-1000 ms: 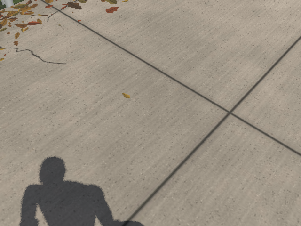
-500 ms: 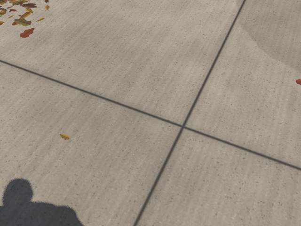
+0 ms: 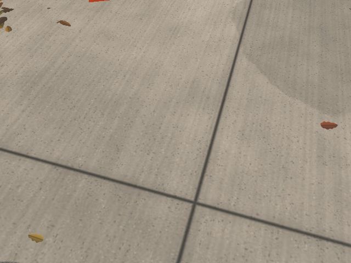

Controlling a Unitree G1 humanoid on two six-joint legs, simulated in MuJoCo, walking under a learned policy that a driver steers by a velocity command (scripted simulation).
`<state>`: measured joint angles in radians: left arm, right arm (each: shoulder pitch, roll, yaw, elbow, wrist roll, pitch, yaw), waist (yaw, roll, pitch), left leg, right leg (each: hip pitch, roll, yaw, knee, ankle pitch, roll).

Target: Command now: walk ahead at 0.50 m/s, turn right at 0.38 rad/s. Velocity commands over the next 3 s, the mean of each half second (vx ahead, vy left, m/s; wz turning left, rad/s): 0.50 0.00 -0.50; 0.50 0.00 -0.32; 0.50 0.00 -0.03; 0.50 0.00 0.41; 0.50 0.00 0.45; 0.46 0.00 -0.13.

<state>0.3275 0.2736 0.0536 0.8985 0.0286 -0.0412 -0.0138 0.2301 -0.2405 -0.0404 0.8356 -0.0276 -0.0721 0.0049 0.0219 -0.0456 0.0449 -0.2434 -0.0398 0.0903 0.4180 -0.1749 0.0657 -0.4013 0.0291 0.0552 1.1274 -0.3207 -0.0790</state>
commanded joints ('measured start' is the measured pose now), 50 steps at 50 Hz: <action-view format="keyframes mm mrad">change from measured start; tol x32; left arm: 1 39 52 11 -44 6 16 -16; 14 -344 8 -17 -201 9 14 -54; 20 108 210 70 -100 38 7 -10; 50 120 113 15 -35 -5 -38 20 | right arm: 1 64 -98 -22 -15 12 -36 -1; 41 -290 -89 -1 -195 -4 31 29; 50 112 -185 -48 -67 13 17 3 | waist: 1 -4 130 -8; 50 -59 126 -135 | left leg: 1 90 286 -236 -278 99 106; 18 347 305 139 175 924 40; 21 -406 12 16 1024 -382 -71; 41 -445 103 -51 217 155 -56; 46 35 -1 -21 57 45 37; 48 561 426 -648 -11 -86 229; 50 326 415 -668 -142 -159 219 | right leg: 1 -148 -71 29 7 61 15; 18 69 62 -204 -571 76 -105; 21 729 -400 708 -811 102 -355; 29 233 -146 209 -914 470 -213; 46 452 -147 119 -562 1005 -64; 49 -152 94 71 182 -166 -11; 50 -188 29 77 188 -89 -14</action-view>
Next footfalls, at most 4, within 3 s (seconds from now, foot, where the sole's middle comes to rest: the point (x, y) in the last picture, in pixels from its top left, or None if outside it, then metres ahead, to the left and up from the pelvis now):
0.38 right None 0.34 -0.13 -0.78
0.94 left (202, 212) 0.69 -0.09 -0.78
1.46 right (268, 179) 0.86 -0.39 -0.78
2.00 left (239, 125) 1.18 -0.29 -0.78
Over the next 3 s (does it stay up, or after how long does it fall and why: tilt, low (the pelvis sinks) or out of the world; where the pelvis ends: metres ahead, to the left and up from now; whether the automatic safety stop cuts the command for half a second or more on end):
stays up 1.55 -0.36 0.00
